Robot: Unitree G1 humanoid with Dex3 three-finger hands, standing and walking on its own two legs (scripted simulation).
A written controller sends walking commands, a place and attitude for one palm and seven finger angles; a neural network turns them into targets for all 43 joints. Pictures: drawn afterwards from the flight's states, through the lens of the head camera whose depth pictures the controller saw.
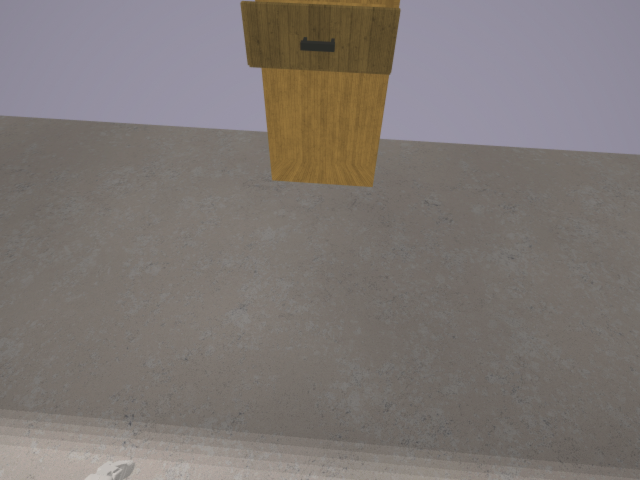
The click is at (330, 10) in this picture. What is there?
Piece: drawer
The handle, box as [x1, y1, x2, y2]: [300, 37, 334, 51]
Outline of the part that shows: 300,43 301,49 304,50 334,50 333,38 331,38 330,42 307,41 306,37 304,37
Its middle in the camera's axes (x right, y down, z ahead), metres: -0.01 -0.59 +1.16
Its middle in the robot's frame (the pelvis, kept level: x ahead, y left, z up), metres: +1.27 +0.07 +0.03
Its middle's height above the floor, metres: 0.80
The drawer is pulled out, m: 0.30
